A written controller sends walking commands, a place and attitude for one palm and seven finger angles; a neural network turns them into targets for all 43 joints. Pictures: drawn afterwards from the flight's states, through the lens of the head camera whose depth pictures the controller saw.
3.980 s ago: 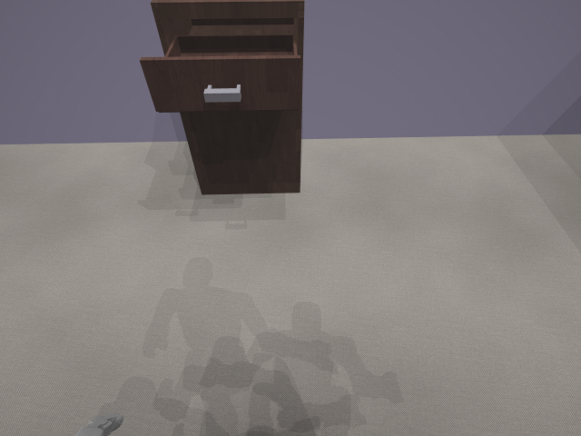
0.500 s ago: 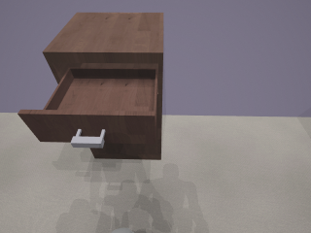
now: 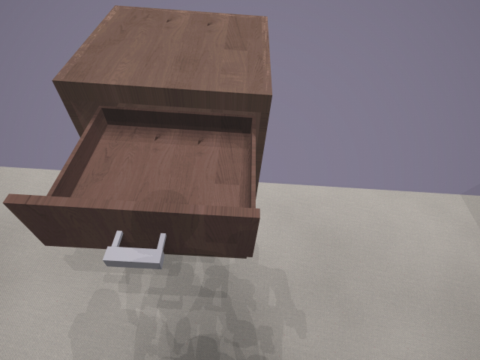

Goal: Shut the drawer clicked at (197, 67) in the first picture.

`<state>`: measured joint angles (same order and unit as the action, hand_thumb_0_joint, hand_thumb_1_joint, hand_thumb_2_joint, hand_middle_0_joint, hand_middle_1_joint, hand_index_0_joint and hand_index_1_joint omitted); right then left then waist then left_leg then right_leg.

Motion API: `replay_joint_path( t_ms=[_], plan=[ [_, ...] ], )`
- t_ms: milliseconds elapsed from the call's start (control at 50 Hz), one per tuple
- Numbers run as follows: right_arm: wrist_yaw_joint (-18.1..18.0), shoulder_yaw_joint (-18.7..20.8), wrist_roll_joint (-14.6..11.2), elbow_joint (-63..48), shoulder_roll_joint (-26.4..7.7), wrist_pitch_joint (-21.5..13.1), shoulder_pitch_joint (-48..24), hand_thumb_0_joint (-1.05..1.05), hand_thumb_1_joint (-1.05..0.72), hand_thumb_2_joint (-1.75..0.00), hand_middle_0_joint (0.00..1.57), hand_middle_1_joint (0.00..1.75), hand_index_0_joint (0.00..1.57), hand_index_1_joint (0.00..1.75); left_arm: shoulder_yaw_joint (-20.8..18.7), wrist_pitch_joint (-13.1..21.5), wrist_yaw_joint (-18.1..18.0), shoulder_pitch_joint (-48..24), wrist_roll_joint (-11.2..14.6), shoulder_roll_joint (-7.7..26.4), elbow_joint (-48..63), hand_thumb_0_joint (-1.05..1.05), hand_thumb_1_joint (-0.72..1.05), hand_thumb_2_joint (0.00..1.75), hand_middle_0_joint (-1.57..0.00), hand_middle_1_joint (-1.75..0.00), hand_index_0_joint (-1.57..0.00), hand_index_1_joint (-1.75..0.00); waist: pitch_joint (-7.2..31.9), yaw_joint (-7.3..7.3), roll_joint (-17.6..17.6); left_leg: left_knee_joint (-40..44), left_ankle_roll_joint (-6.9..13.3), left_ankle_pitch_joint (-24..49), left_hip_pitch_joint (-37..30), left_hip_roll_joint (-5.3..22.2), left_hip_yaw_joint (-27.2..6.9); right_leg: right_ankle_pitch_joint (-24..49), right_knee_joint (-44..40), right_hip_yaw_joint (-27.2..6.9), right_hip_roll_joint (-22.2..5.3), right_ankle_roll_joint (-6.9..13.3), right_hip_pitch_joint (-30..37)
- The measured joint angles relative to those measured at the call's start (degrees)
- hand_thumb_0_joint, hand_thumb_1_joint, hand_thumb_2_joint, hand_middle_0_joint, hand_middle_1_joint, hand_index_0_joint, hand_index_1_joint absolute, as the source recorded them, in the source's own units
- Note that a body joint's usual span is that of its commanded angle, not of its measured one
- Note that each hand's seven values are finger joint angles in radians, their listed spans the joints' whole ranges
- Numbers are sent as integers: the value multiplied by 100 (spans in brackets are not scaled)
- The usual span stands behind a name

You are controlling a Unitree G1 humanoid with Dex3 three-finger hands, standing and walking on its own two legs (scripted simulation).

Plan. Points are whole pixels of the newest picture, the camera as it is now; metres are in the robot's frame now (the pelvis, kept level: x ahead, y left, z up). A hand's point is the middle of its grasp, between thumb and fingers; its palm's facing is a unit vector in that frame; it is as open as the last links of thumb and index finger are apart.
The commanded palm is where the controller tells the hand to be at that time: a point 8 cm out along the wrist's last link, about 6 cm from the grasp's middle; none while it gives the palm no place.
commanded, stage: come to a stop and stand still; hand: left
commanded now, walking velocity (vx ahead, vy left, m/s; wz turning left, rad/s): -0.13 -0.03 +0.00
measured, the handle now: (137, 247) +0.31 +0.22 -0.04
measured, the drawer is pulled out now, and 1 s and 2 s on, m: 0.30 0.30 0.30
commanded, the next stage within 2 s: look again from close up in 0.90 s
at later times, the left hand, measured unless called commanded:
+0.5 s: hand out of the picture +0.01 +0.13 -0.15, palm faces +0.09 -0.96 -0.28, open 7.3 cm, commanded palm none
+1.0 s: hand out of the picture -0.08 +0.13 -0.17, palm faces +0.04 -0.98 -0.18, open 7.4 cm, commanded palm none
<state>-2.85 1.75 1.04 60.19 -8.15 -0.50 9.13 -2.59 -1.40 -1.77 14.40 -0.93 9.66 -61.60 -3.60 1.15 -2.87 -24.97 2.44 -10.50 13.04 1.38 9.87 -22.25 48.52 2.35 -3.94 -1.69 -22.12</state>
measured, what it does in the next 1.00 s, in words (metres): steps on the spot: right foot, then left foot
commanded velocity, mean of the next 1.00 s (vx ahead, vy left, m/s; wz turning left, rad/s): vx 0.06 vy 0.03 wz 0.00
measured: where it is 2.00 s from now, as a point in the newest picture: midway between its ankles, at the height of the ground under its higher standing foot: outside the picture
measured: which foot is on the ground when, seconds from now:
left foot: down 0.00-0.16, up 0.18-0.68, down 0.70-1.00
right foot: up 0.00-0.12, down 0.14-0.72, up 0.74-1.00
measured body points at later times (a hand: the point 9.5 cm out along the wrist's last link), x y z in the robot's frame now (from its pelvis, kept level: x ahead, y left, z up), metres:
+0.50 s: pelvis -0.04 -0.06 +0.01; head -0.02 -0.10 +0.46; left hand +0.00 +0.18 -0.13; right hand -0.03 -0.30 -0.17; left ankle -0.10 +0.10 -0.68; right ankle +0.00 -0.13 -0.74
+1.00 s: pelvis -0.07 -0.04 +0.00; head -0.06 -0.05 +0.45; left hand -0.09 +0.18 -0.16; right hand -0.12 -0.24 -0.16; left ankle -0.10 +0.10 -0.74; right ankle -0.07 -0.14 -0.73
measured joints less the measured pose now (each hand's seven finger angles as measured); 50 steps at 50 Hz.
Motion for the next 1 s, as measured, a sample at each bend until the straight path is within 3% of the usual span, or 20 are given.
replay_joint_path(
  t_ms=[100,140,180,220,260,320,400,500,640,700,780,880,940,1000],
  plan=[
    [34,88,46,14,-47,134,64,-1,-93,-90,21,30,20,30,-34,-68,-3,-249,-16,33,244,0,91,90,-19,-29,-20,-30,-40,-98,159,-179,-143,-47,141,123,-6,8,-501,15,85,66,258],
    [62,121,39,23,-78,166,115,-1,-92,-90,20,30,20,30,-28,-16,-2,-267,-19,38,318,0,91,90,-19,-29,-20,-30,-34,-110,228,-356,-236,-106,254,177,5,485,-1170,28,89,82,561],
    [100,163,-2,57,-142,214,139,-1,-92,-90,20,30,20,30,-5,65,-18,-278,-46,-12,302,0,91,90,-19,-29,-20,-30,-47,-124,403,-638,-325,-355,389,284,-77,417,-1454,61,221,256,690],
    [123,195,-26,55,-193,300,206,0,-91,-90,20,30,20,30,57,103,0,-266,-47,-74,277,0,91,90,-19,-29,-20,-30,-23,-187,515,-1120,-343,-1173,542,178,-375,458,-1527,112,270,401,712],
    [127,202,-27,90,-211,373,273,0,-91,-90,20,30,20,30,79,122,-14,-245,-38,-125,252,0,91,90,-20,-29,-20,-30,32,-194,517,-1774,-366,-1531,676,34,-588,594,-1717,112,264,485,767],
    [147,197,-24,147,-236,410,357,0,-91,-90,20,30,20,30,70,133,-26,-251,-12,-144,227,0,92,90,-20,-29,-20,-30,75,-184,518,-2571,-435,-1473,761,-73,-796,800,-1998,118,276,540,838],
    [177,197,-10,179,-277,443,455,0,-91,-90,20,30,20,30,44,161,-16,-282,-2,-155,279,0,92,90,-20,-29,-20,-30,80,-130,516,-2863,-517,-1328,674,-79,-942,997,-2223,182,278,577,844],
    [196,185,8,167,-323,449,470,0,-91,-90,20,30,20,30,-9,176,-9,-236,-26,-143,322,0,91,90,-20,-29,-21,-30,58,11,435,-2358,-518,-1388,416,-27,-1004,1229,-2403,223,231,585,779],
    [211,127,18,82,-327,288,440,0,-91,-90,20,30,20,30,-67,83,59,63,-47,-48,70,0,91,90,-20,-29,-20,-30,192,165,272,-950,-370,-1269,-140,-24,-891,1571,-2665,170,220,478,717],
    [179,77,32,50,-307,129,603,0,-91,-90,20,30,20,30,-76,-2,68,239,-14,-23,-104,0,90,90,-20,-29,-20,-30,388,109,327,154,-248,-1045,-621,-14,-875,1456,-2481,206,328,369,571],
    [103,-25,87,146,-49,98,888,0,-91,-90,20,30,20,30,-97,-86,114,377,-24,79,-256,1,91,90,-20,-29,-20,-30,509,-25,120,370,-217,-346,-685,-82,-895,382,-1194,34,347,238,137],
    [69,-146,37,372,209,83,1171,0,-90,-90,20,30,20,30,-85,-1,181,443,-50,83,-257,1,91,90,-19,-29,-20,-30,528,-20,-27,677,-252,-180,-778,-171,-862,525,117,-155,276,136,-206],
    [64,-142,43,438,288,54,1213,0,-90,-90,20,30,20,30,-38,7,183,436,-34,7,-251,1,91,90,-19,-29,-20,-30,449,-61,-25,669,-268,-193,-736,-216,-810,362,-171,-119,166,99,-42],
    [61,-123,58,468,304,30,1214,0,-90,-90,20,30,20,30,14,53,169,372,-11,-94,-245,1,91,90,-19,-29,-20,-30,338,-153,75,431,-329,-329,-601,-193,-796,257,-1142,-60,153,98,392]
  ],
)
